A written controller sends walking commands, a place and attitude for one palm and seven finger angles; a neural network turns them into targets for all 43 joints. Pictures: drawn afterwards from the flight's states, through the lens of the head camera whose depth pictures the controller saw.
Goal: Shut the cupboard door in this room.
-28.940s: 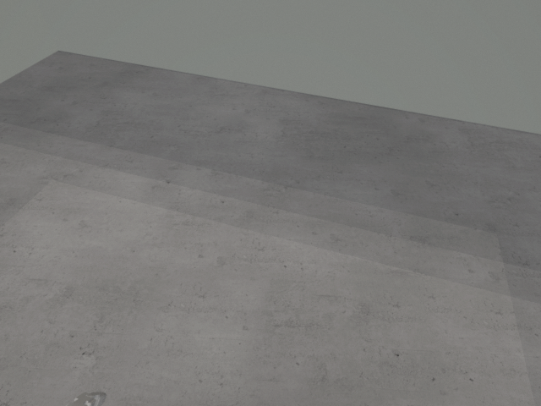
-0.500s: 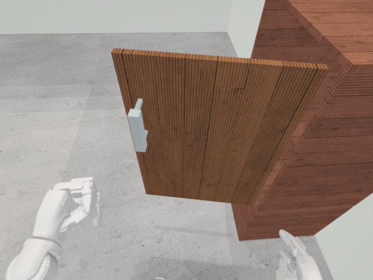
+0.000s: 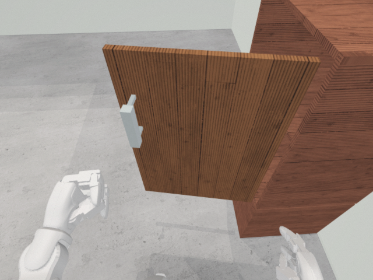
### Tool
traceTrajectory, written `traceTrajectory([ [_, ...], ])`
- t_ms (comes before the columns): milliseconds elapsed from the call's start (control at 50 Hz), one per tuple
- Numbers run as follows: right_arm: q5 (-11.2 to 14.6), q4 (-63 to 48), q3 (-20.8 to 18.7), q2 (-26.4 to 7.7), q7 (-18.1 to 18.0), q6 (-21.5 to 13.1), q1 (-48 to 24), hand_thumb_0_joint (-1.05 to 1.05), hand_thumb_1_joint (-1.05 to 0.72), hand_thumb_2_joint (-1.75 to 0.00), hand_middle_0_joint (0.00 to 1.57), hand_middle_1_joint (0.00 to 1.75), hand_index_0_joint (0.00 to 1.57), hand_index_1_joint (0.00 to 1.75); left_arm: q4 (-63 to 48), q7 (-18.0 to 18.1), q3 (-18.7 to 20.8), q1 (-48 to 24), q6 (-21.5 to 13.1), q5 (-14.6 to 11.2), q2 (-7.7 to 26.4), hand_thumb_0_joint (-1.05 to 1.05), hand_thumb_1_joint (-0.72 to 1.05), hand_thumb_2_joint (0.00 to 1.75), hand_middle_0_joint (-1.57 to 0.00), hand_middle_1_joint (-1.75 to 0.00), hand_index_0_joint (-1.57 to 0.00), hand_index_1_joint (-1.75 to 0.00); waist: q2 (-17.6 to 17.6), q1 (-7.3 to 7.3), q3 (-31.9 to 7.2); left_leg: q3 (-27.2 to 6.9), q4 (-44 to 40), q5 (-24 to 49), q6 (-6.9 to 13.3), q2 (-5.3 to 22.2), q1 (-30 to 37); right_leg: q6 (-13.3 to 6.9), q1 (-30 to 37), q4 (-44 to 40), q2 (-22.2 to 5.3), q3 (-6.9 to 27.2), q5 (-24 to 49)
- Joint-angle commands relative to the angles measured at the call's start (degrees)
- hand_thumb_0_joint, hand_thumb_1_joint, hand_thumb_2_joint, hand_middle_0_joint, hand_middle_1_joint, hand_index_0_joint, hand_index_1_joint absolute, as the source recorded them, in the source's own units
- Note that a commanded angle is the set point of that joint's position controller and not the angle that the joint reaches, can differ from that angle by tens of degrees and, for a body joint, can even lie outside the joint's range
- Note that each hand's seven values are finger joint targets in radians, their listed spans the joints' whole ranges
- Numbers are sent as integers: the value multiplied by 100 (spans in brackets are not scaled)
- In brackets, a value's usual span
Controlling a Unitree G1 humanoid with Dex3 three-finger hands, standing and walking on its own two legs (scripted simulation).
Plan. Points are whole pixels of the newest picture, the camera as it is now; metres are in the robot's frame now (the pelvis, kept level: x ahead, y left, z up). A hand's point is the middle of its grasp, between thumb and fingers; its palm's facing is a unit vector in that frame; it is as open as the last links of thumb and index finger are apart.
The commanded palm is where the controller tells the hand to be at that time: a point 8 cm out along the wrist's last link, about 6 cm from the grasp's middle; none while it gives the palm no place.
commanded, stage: bring the fist close to the handle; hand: left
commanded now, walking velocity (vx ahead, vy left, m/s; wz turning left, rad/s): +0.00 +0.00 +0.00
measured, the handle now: (134, 121) +0.45 +0.16 +0.08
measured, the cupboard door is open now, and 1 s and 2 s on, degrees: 80 80 71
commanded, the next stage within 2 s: push the door shut along its arc in 1.22 s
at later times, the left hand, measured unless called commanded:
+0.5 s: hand (127, 168) +0.32 +0.15 +0.08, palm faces -0.08 -1.00 -0.03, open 3.1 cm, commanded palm +0.30 +0.20 +0.09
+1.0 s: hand (143, 156) +0.35 +0.12 +0.09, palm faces -0.07 -1.00 -0.03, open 3.1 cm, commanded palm +0.32 +0.18 +0.09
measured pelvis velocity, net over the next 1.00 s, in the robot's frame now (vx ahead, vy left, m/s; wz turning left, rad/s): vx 0.01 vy -0.01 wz -0.03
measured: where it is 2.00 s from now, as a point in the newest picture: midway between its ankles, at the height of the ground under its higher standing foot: outside the picture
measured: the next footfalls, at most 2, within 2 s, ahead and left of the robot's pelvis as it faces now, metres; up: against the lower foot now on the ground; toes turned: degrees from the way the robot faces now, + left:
none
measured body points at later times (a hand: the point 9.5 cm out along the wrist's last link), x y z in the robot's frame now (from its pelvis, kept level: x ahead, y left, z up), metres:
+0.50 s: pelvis +0.01 -0.01 +0.01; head +0.05 -0.02 +0.45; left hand +0.32 +0.20 +0.09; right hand +0.16 -0.25 -0.08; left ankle +0.03 +0.10 -0.69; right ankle +0.00 -0.10 -0.69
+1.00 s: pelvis +0.01 -0.01 +0.01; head +0.04 -0.02 +0.46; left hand +0.35 +0.17 +0.09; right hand +0.15 -0.25 -0.09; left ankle +0.03 +0.10 -0.69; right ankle +0.00 -0.10 -0.69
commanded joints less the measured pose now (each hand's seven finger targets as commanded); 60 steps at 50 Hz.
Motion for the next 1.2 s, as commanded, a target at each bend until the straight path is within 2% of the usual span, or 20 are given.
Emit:
traceTrajectory([
  [0, 22, -828, -309, -667, -62, -278, -329, 0, -90, -90, 20, 30, 20, 30, -1026, 51, 491, -1120, -296, -98, 809, 0, 90, 90, -130, -150, -130, -150, -49, -79, -960, -251, -858, 814, 1, -91, 615, 92, 417, -972, -23, 585, 763],
  [40, 10, -812, -306, -685, -64, -235, -303, 0, -90, -90, 20, 30, 20, 30, -856, 89, 598, -1138, -231, -82, 933, 0, 90, 90, -130, -150, -130, -150, -239, -74, -930, -242, -838, 956, 5, -78, 553, 100, 543, -995, -33, 627, 954],
  [180, 17, -792, -312, -655, -27, -182, -317, 0, -90, -90, 20, 30, 20, 30, -600, 189, 279, -1830, -259, 0, 629, 0, 90, 90, -130, -150, -130, -150, -143, -126, -920, -194, -904, 965, 1, -95, 678, 119, 463, -999, -44, 603, 1059],
  [220, 21, -729, -324, -681, -33, -150, -302, 0, -90, -90, 20, 30, 20, 30, -366, 246, 383, -2032, -259, 35, 736, 0, 90, 90, -130, -150, -130, -150, -200, -134, -861, -188, -911, 894, -2, -100, 639, 119, 425, -1032, -41, 633, 971],
  [240, 4, -719, -336, -685, -33, -133, -286, 0, -90, -90, 20, 30, 20, 30, -321, 278, 418, -2046, -263, 38, 765, 0, 90, 90, -130, -150, -130, -150, -387, -108, -949, -175, -876, 956, 14, -98, 609, 139, 544, -1059, -59, 706, 1024],
  [300, 11, -685, -343, -671, -16, -92, -279, 0, -90, -90, 20, 30, 20, 30, -186, 306, 378, -2321, -267, 91, 715, 0, 90, 90, -130, -150, -130, -150, -188, -99, -1118, -141, -912, 1126, 1, -104, 732, 129, 608, -972, -59, 644, 1334],
  [340, 1, -645, -355, -682, -12, -56, -264, 0, -90, -90, 20, 30, 20, 30, -21, 363, 477, -2411, -288, 118, 810, 0, 90, 90, -130, -150, -130, -150, -381, -73, -1118, -139, -909, 1200, 9, -97, 690, 132, 696, -981, -61, 668, 1433],
  [360, 12, -639, -346, -658, 5, -45, -286, 0, -90, -90, 20, 30, 20, 30, -38, 360, 302, -2601, -312, 131, 639, 0, 90, 90, -130, -150, -130, -150, -278, -124, -1185, -131, -925, 1233, 13, -105, 770, 136, 671, -957, -62, 653, 1509],
  [420, 3, -654, -372, -639, 50, -16, -246, 0, -90, -90, 20, 30, 20, 30, -126, 403, 203, -2509, -361, 169, 497, 0, 90, 90, -130, -150, -130, -150, 26, -44, -1449, -131, -953, 1598, -4, -96, 1072, 88, 721, -805, -24, 510, 1973],
  [460, -2, -613, -381, -642, 69, 24, -204, 0, -90, -90, 20, 30, 20, 30, 14, 440, 123, -2622, -338, 196, 424, 0, 90, 90, -130, -150, -130, -150, -221, -106, -1408, -135, -935, 1672, 6, -80, 1036, 113, 727, -810, -22, 498, 2106],
  [540, -14, -635, -406, -653, 109, 107, -188, 0, -90, -90, 20, 30, 20, 30, 51, 544, 99, -2567, -332, 279, 406, 0, 90, 90, -130, -150, -130, -150, -242, -44, -1449, -125, -939, 1868, 1, -77, 1096, 93, 790, -757, -14, 473, 2305],
  [620, -15, -595, -409, -620, 129, 187, -192, 0, -90, -90, 20, 30, 20, 30, 111, 691, -115, -3061, -359, 375, 195, 0, 90, 90, -130, -150, -130, -150, -367, -166, -1311, -144, -976, 1659, -8, -60, 1128, 102, 574, -786, 4, 423, 2068],
  [640, -22, -583, -422, -644, 124, 206, -194, 0, -90, -90, 20, 30, 20, 30, 125, 739, -9, -3052, -378, 413, 348, 0, 90, 90, -130, -150, -130, -150, -374, -130, -1327, -126, -957, 1680, 2, -56, 1114, 95, 624, -801, -1, 460, 2080],
  [720, -22, -535, -401, -598, 142, 265, -227, 0, -90, -90, 20, 30, 20, 30, 251, 844, -121, -3358, -421, 490, 220, 0, 90, 90, -130, -150, -130, -150, -203, -152, -1369, -116, -990, 1610, -19, -64, 1180, 78, 586, -797, -5, 444, 2018],
  [760, -22, -511, -398, -592, 146, 303, -230, 0, -90, -90, 20, 30, 20, 30, 418, 893, -231, -3588, -405, 512, 120, 0, 90, 90, -130, -150, -130, -150, -353, -197, -1319, -112, -980, 1551, 2, -69, 1134, 94, 572, -841, -13, 470, 1987],
  [840, -24, -481, -404, -618, 141, 374, -212, 0, -90, -90, 20, 30, 20, 30, 776, 940, -8, -3645, -389, 550, 332, 0, 90, 90, -130, -150, -130, -150, -356, -112, -1393, -92, -1014, 1461, -9, -77, 1075, 83, 673, -883, -17, 509, 1905],
  [880, -12, -500, -387, -594, 144, 412, -236, 0, -90, -90, 20, 30, 20, 30, 891, 916, -95, -3781, -389, 517, 206, 0, 90, 90, -130, -150, -130, -150, -396, -138, -1344, -65, -1043, 1415, -1, -92, 1053, 99, 692, -935, -27, 526, 1916],
  [960, -14, -514, -406, -605, 139, 451, -246, 0, -90, -90, 20, 30, 20, 30, 984, 860, 191, -3711, -482, 448, 424, 0, 90, 90, -130, -150, -130, -150, -458, -46, -1474, -17, -1071, 1488, 8, -109, 1017, 106, 926, -982, -46, 605, 2065],
  [1020, 0, -509, -411, -589, 150, 447, -245, 0, -90, -90, 20, 30, 20, 30, 910, 771, 63, -3806, -579, 415, 305, 0, 90, 90, -130, -150, -130, -150, -268, -81, -1480, -11, -1072, 1501, 0, -105, 1096, 98, 844, -958, -21, 579, 2087],
  [1180, 23, -460, -433, -643, 119, 416, -242, 0, -90, -90, 20, 30, 20, 30, 983, 688, -56, -3987, -647, 379, 282, 0, 90, 90, -130, -150, -130, -150, -398, -180, -1287, -50, -1099, 1177, 24, -109, 1015, 112, 690, -1088, -40, 633, 1648],
])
